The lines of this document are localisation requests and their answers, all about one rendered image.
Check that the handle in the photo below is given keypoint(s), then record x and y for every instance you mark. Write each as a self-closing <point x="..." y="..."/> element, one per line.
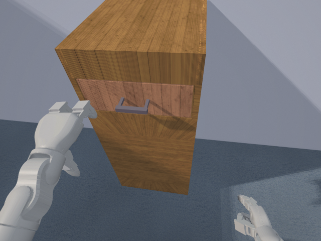
<point x="132" y="109"/>

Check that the robot left hand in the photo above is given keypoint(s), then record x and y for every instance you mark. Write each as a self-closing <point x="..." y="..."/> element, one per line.
<point x="60" y="128"/>

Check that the robot right hand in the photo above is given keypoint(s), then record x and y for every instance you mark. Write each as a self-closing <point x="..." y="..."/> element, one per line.
<point x="246" y="224"/>

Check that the left robot forearm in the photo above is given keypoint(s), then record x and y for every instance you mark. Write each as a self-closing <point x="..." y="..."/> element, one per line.
<point x="32" y="196"/>

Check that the right robot forearm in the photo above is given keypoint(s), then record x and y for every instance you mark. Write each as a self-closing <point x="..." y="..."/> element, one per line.
<point x="265" y="233"/>

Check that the cabinet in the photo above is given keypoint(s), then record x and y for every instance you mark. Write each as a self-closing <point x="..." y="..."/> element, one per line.
<point x="155" y="41"/>

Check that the drawer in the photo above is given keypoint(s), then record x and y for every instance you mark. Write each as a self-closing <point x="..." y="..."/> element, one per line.
<point x="165" y="99"/>

